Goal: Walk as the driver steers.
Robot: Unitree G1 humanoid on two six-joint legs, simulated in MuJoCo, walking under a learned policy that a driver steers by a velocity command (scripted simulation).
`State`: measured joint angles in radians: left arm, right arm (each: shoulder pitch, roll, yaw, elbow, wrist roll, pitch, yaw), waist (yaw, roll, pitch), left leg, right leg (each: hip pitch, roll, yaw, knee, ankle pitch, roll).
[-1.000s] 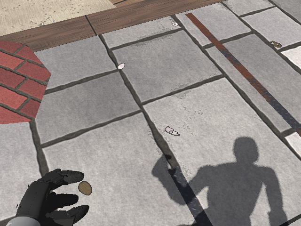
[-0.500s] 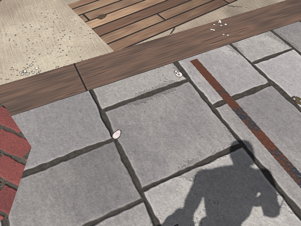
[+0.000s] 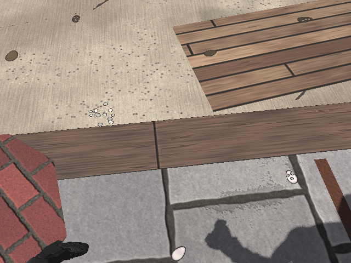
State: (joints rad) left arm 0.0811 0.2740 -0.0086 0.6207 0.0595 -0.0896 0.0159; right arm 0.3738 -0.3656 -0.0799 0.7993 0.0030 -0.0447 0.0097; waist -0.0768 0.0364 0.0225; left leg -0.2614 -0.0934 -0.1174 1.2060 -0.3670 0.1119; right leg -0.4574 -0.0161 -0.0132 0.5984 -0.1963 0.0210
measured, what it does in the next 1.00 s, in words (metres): walks ahead, turning left: left foot, then right foot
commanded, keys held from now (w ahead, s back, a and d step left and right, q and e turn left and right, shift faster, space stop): w+q+shift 0.62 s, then w+shift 0.38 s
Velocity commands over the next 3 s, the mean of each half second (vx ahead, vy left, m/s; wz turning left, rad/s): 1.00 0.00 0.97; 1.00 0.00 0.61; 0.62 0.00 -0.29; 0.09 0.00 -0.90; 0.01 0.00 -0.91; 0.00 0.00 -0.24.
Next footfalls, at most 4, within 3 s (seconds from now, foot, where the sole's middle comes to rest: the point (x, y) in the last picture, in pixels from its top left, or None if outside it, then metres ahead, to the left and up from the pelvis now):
0.36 left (148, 254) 0.49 0.10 -0.76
0.76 right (136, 154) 0.94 0.15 -0.76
1.20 left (43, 136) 1.07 0.58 -0.76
1.60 right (56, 107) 1.38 0.60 -0.89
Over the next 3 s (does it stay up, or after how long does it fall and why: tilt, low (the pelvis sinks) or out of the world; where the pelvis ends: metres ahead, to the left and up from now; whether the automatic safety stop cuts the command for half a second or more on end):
stays up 1.35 0.67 -0.12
